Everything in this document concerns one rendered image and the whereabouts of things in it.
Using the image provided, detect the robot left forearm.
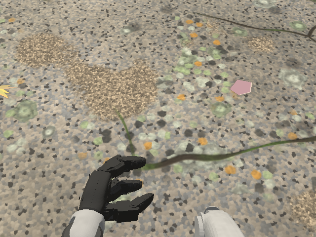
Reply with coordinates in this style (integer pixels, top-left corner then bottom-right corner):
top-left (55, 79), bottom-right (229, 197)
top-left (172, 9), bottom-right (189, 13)
top-left (61, 209), bottom-right (105, 237)

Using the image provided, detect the left robot hand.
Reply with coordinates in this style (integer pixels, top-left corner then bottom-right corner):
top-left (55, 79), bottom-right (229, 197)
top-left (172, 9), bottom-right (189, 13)
top-left (78, 154), bottom-right (154, 223)

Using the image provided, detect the robot right thigh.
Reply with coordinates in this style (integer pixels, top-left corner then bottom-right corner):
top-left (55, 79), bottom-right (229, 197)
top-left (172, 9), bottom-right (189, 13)
top-left (195, 209), bottom-right (245, 237)

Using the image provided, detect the right robot shin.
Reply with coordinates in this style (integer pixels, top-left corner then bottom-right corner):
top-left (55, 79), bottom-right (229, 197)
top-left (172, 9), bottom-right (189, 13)
top-left (203, 206), bottom-right (218, 214)

